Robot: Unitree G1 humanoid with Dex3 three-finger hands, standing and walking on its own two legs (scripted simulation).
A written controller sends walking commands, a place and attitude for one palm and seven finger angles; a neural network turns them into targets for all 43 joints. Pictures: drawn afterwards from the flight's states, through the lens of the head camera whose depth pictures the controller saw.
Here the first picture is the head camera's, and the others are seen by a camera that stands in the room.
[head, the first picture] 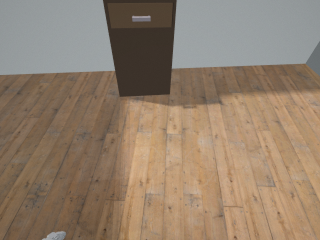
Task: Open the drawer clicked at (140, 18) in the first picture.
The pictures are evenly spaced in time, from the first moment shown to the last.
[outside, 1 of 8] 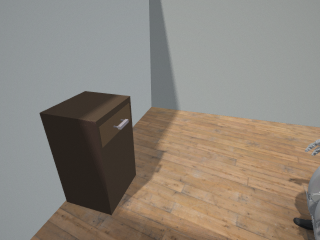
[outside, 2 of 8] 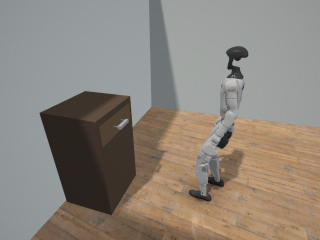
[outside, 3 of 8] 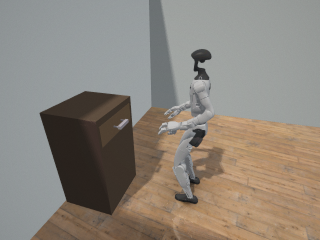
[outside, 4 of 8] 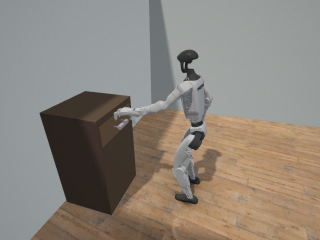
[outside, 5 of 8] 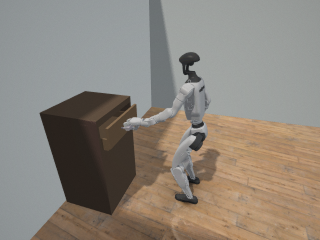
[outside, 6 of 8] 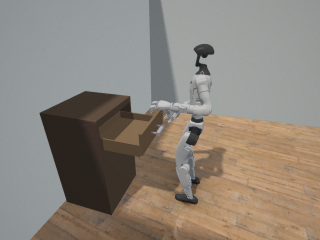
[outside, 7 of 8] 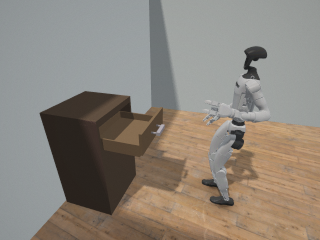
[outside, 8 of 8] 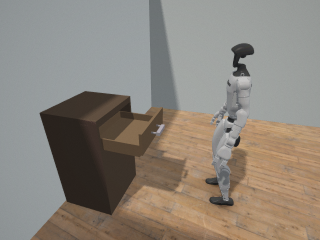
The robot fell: no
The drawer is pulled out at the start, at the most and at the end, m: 0.00 0.30 0.30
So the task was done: yes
